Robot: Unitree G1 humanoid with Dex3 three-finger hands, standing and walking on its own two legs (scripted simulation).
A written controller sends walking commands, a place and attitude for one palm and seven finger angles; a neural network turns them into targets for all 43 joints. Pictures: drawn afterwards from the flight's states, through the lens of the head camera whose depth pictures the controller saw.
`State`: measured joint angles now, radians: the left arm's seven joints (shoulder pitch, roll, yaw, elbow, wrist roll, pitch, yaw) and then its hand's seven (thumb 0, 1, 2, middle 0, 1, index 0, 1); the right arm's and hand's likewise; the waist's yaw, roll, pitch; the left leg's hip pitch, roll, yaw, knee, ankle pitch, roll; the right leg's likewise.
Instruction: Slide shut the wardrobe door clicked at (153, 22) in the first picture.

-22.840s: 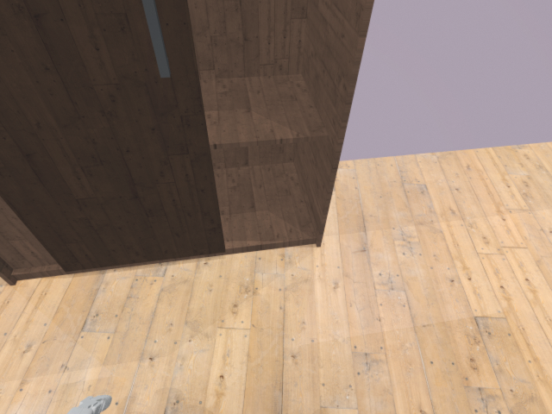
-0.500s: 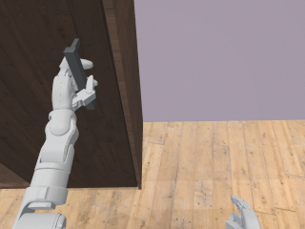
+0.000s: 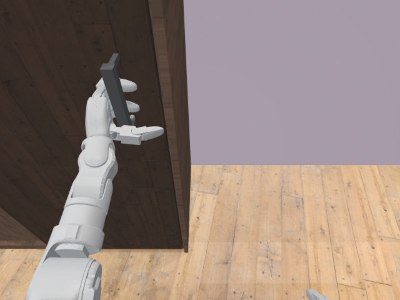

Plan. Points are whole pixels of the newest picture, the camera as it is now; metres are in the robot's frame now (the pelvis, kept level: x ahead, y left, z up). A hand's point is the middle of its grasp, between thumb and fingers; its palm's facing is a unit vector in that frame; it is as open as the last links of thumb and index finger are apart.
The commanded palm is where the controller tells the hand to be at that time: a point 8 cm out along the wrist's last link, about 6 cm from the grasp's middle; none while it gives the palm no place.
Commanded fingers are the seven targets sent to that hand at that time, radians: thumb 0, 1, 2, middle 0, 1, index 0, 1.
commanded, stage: loosen the grip on the handle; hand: left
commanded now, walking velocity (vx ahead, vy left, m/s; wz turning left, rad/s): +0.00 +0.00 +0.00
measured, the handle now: (122, 101) +0.45 +0.18 +0.18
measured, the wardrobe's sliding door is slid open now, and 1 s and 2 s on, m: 0.00 0.00 0.00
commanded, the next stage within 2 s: slip the hand off the handle in 0.24 s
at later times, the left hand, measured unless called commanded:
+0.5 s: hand (131, 117) +0.41 +0.15 +0.17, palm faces +0.18 -0.97 -0.15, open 14.4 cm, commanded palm +0.38 +0.22 +0.17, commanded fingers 0.00 -0.55 0.20 -0.25 -1.15 -0.25 -1.15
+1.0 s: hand (78, 122) +0.39 +0.25 +0.17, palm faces +0.26 -0.95 -0.16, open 14.7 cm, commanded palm +0.35 +0.28 +0.17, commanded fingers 0.00 -0.55 0.20 -0.25 -1.15 -0.25 -1.15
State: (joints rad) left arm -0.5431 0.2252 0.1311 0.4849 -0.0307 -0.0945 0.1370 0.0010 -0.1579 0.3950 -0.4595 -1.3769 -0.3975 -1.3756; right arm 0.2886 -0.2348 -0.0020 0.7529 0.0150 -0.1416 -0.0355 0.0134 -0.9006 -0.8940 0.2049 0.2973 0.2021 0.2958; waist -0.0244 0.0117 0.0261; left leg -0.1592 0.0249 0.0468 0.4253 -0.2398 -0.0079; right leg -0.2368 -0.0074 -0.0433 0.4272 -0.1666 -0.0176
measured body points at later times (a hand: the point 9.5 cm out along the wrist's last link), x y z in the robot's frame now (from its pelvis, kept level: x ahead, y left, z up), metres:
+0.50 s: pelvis +0.01 +0.00 +0.00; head +0.01 +0.00 +0.45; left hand +0.39 +0.20 +0.18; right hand +0.14 -0.23 -0.11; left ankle -0.01 +0.13 -0.74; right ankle +0.04 -0.11 -0.74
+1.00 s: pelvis +0.01 +0.00 +0.00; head +0.02 -0.01 +0.45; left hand +0.37 +0.30 +0.18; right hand +0.12 -0.26 -0.12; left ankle -0.01 +0.13 -0.74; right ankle +0.04 -0.11 -0.74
